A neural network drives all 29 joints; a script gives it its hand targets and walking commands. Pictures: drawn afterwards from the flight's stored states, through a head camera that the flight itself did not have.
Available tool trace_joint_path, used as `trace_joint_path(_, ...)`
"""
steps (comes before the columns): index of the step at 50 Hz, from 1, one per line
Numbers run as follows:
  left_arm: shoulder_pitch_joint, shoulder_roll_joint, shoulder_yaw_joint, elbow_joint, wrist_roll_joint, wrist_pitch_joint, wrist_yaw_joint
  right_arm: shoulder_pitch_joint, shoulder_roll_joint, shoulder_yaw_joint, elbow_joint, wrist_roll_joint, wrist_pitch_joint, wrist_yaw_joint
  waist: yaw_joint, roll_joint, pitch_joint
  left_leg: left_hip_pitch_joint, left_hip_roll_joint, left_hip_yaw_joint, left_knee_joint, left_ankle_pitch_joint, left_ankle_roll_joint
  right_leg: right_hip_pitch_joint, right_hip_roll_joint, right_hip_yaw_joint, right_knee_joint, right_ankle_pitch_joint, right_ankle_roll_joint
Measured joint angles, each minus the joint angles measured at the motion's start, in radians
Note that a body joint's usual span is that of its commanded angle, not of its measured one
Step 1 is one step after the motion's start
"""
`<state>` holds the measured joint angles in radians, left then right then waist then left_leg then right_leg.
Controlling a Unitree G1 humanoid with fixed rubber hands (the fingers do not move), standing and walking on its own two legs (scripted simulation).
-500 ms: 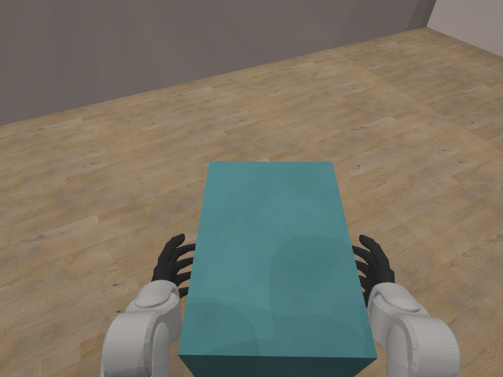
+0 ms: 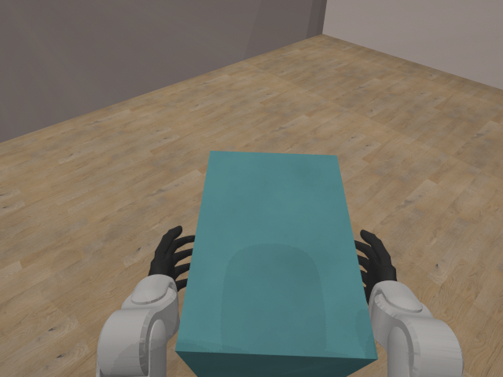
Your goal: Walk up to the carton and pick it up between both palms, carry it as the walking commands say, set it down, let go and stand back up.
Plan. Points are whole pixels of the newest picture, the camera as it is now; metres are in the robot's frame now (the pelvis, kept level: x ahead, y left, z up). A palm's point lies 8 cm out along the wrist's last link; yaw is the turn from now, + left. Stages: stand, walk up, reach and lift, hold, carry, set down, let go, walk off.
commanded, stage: carry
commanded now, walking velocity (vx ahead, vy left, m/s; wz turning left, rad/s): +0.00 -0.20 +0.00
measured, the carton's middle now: (268, 271) +0.30 +0.00 +0.04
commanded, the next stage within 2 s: none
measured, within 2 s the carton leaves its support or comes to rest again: neither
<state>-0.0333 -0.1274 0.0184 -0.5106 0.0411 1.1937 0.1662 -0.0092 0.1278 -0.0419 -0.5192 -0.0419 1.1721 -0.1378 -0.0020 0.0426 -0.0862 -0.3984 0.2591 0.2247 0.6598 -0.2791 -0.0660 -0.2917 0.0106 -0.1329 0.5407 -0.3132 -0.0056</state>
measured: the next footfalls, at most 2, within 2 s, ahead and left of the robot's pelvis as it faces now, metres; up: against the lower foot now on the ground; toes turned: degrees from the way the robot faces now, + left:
left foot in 0.30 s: +0.00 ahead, +0.04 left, +0.00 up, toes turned +8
left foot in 0.76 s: -0.08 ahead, +0.02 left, +0.00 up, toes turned +7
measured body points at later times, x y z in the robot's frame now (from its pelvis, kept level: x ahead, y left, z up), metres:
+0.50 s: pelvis -0.06 -0.09 +0.00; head -0.07 -0.08 +0.45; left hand +0.20 +0.05 +0.08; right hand +0.20 -0.24 +0.09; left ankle -0.04 +0.03 -0.72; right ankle -0.03 -0.15 -0.73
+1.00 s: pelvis -0.18 -0.18 -0.01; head -0.14 -0.18 +0.44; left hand +0.08 -0.02 +0.07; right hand +0.09 -0.32 +0.06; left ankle -0.11 +0.01 -0.73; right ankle -0.19 -0.33 -0.72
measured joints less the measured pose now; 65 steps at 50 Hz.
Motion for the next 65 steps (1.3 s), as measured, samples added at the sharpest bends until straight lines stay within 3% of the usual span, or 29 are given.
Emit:
trace_joint_path(1,-0.001,0.0,-0.006,0.012,0.003,-0.007,0.0,-0.006,-0.001,-0.01,0.003,0.003,0.005,0.0,-0.001,0.015,0.007,-0.017,0.011,-0.029,0.041,-0.042,-0.01,-0.009,0.016,-0.004,0.011,0.042,-0.021)
trace_joint_path(4,0.01,-0.001,-0.019,0.04,0.007,-0.011,0.0,-0.001,0.0,-0.023,0.014,0.006,0.021,-0.001,-0.013,0.002,0.023,-0.094,-0.042,-0.112,0.29,-0.238,-0.022,-0.041,0.022,0.003,0.074,-0.004,-0.056)
trace_joint_path(8,0.025,-0.001,-0.015,0.035,0.011,-0.014,-0.001,-0.01,-0.001,-0.02,0.026,0.014,0.025,-0.005,-0.019,-0.029,0.045,-0.145,-0.114,-0.125,0.486,-0.224,-0.007,-0.065,0.031,0.005,0.091,-0.005,-0.076)
trace_joint_path(11,0.023,-0.001,-0.009,0.011,0.012,-0.018,-0.001,-0.018,-0.001,-0.014,0.02,0.02,0.011,-0.006,-0.015,-0.046,0.048,-0.119,-0.147,-0.107,0.397,-0.213,0.008,-0.093,0.047,-0.006,0.1,0.003,-0.1)
trace_joint_path(15,0.013,0.0,-0.004,0.005,0.016,-0.02,0.0,-0.031,0.0,-0.014,0.028,0.021,0.001,-0.004,-0.009,-0.069,0.035,-0.002,-0.182,-0.091,0.07,-0.119,0.038,-0.126,0.066,-0.038,0.124,0.003,-0.121)
trace_joint_path(17,0.017,0.0,0.008,0.018,0.017,-0.015,0.0,-0.032,0.0,-0.005,0.064,0.016,-0.01,-0.001,-0.001,-0.123,0.037,0.016,-0.204,-0.076,0.034,-0.075,0.074,-0.124,0.047,-0.019,0.133,0.014,-0.094)
trace_joint_path(19,0.03,-0.001,0.005,0.027,0.02,-0.008,0.001,-0.024,0.0,-0.004,0.078,0.013,-0.003,0.003,0.005,-0.114,0.029,0.022,-0.194,-0.08,0.022,-0.059,0.083,-0.118,0.049,0.004,0.155,-0.057,-0.045)
trace_joint_path(21,0.036,-0.001,0.005,0.027,0.017,-0.003,0.002,-0.012,0.001,0.001,0.074,0.009,0.0,0.003,0.012,-0.088,0.019,0.027,-0.178,-0.084,0.009,-0.049,0.074,-0.087,0.038,0.019,0.123,-0.078,-0.028)
trace_joint_path(23,0.031,-0.001,0.01,0.025,0.012,0.0,0.002,-0.009,0.0,0.007,0.07,0.005,-0.003,0.003,0.023,-0.062,0.013,0.036,-0.156,-0.082,-0.001,-0.04,0.06,-0.058,0.035,-0.011,0.05,0.039,-0.054)
trace_joint_path(26,0.004,0.0,0.007,0.042,0.01,0.005,0.002,-0.013,0.0,-0.005,0.063,0.001,0.002,0.003,0.019,-0.051,-0.001,0.034,-0.152,-0.099,-0.008,-0.064,0.037,-0.049,0.049,-0.021,0.019,0.06,-0.107)
trace_joint_path(31,-0.033,0.0,0.005,0.049,0.013,0.002,-0.001,-0.059,-0.001,-0.03,0.048,0.0,0.025,0.002,0.0,-0.062,0.009,-0.032,-0.154,-0.125,0.193,-0.199,0.023,-0.082,0.059,-0.026,0.015,0.08,-0.133)
trace_joint_path(34,-0.042,-0.001,0.009,0.038,0.019,0.003,-0.001,-0.083,0.0,-0.037,0.049,0.012,0.029,0.004,-0.009,-0.084,0.032,-0.041,-0.162,-0.125,0.263,-0.214,0.028,-0.118,0.06,-0.027,0.038,0.091,-0.145)
trace_joint_path(38,-0.043,-0.001,0.011,0.006,0.024,0.005,0.0,-0.093,0.001,-0.036,0.039,0.024,0.021,0.006,-0.026,-0.092,0.061,0.036,-0.159,-0.114,0.056,-0.105,0.046,-0.186,0.072,-0.049,0.093,0.099,-0.157)
trace_joint_path(39,-0.046,0.0,0.018,0.003,0.021,0.005,0.0,-0.09,0.002,-0.029,0.043,0.023,0.009,0.006,-0.027,-0.116,0.075,0.029,-0.168,-0.108,0.053,-0.103,0.044,-0.208,0.059,-0.042,0.132,0.074,-0.135)
trace_joint_path(40,-0.043,0.0,0.021,0.006,0.019,0.005,0.0,-0.084,0.001,-0.025,0.048,0.021,0.004,0.006,-0.027,-0.121,0.087,0.014,-0.168,-0.111,0.068,-0.099,0.039,-0.234,0.058,-0.024,0.212,0.0,-0.084)
trace_joint_path(43,-0.019,0.0,0.013,0.007,0.013,0.003,0.0,-0.051,0.0,-0.014,0.039,0.016,0.005,0.006,-0.017,-0.09,0.113,-0.017,-0.143,-0.134,0.07,-0.064,0.021,-0.299,0.05,0.054,0.503,-0.159,-0.008)
trace_joint_path(45,-0.007,0.001,0.009,-0.004,0.008,-0.003,0.001,-0.035,0.001,-0.007,0.023,0.014,-0.001,0.006,-0.005,-0.059,0.122,-0.035,-0.119,-0.149,0.047,-0.024,-0.002,-0.28,0.017,0.086,0.514,-0.175,0.013)
trace_joint_path(47,0.001,0.0,0.013,-0.026,-0.003,-0.019,0.002,-0.032,0.001,0.006,-0.001,0.011,-0.01,-0.001,0.01,-0.024,0.126,-0.062,-0.091,-0.167,0.028,0.011,-0.013,-0.224,-0.015,0.104,0.402,-0.189,0.025)
trace_joint_path(49,-0.001,0.0,0.019,-0.045,-0.014,-0.036,0.002,-0.038,0.0,0.015,-0.025,0.005,-0.018,-0.003,0.029,0.005,0.125,-0.096,-0.06,-0.187,0.018,0.047,-0.033,-0.15,-0.032,0.105,0.244,-0.175,0.03)
trace_joint_path(51,-0.008,0.0,0.021,-0.049,-0.021,-0.054,0.002,-0.05,-0.001,0.014,-0.038,0.001,-0.023,-0.003,0.051,0.037,0.126,-0.135,-0.021,-0.212,0.031,0.072,-0.045,-0.107,-0.025,0.075,0.112,0.021,0.03)
trace_joint_path(52,-0.006,-0.001,0.018,-0.042,-0.022,-0.063,0.002,-0.052,-0.001,0.01,-0.039,0.001,-0.022,-0.003,0.054,0.056,0.129,-0.152,-0.014,-0.228,0.06,0.028,-0.029,-0.118,-0.009,0.061,0.113,0.058,0.023)
trace_joint_path(54,0.001,-0.001,0.011,-0.025,-0.021,-0.066,0.002,-0.043,-0.001,0.006,-0.033,0.0,-0.016,-0.003,0.045,0.033,0.129,-0.193,-0.072,-0.222,0.236,-0.217,-0.006,-0.156,-0.023,0.064,0.148,0.039,0.007)
trace_joint_path(55,0.006,-0.001,0.008,-0.015,-0.019,-0.064,0.001,-0.041,-0.001,0.004,-0.027,0.0,-0.01,-0.003,0.036,0.017,0.132,-0.204,-0.105,-0.208,0.337,-0.275,0.005,-0.166,-0.03,0.066,0.151,0.039,-0.001)
trace_joint_path(57,0.014,-0.001,0.003,-0.007,-0.012,-0.06,0.001,-0.04,-0.001,-0.001,-0.016,0.004,-0.001,-0.003,0.016,-0.01,0.133,-0.195,-0.156,-0.164,0.456,-0.274,0.021,-0.186,-0.037,0.062,0.148,0.059,-0.017)
trace_joint_path(59,0.013,-0.001,-0.001,-0.015,-0.005,-0.055,0.001,-0.043,-0.001,-0.006,-0.015,0.012,-0.003,-0.004,-0.004,-0.03,0.128,-0.141,-0.188,-0.125,0.433,-0.241,0.029,-0.212,-0.03,0.049,0.147,0.09,-0.036)
trace_joint_path(62,-0.003,-0.001,-0.005,-0.023,0.005,-0.053,0.0,-0.057,-0.001,-0.017,-0.023,0.02,-0.005,-0.004,-0.035,-0.046,0.103,-0.016,-0.208,-0.088,0.219,-0.17,0.051,-0.265,0.0,0.015,0.152,0.134,-0.064)
trace_joint_path(63,-0.01,0.0,-0.002,-0.017,0.008,-0.052,-0.002,-0.061,0.0,-0.017,-0.014,0.019,-0.008,-0.004,-0.047,-0.063,0.094,0.015,-0.214,-0.087,0.136,-0.171,0.085,-0.286,0.002,0.004,0.16,0.135,-0.07)
trace_joint_path(65,-0.014,0.0,0.007,0.013,0.011,-0.042,-0.005,-0.057,0.0,-0.014,0.026,0.015,-0.015,-0.004,-0.047,-0.108,0.095,-0.008,-0.209,-0.092,0.133,-0.151,0.106,-0.338,0.014,0.031,0.281,-0.029,-0.033)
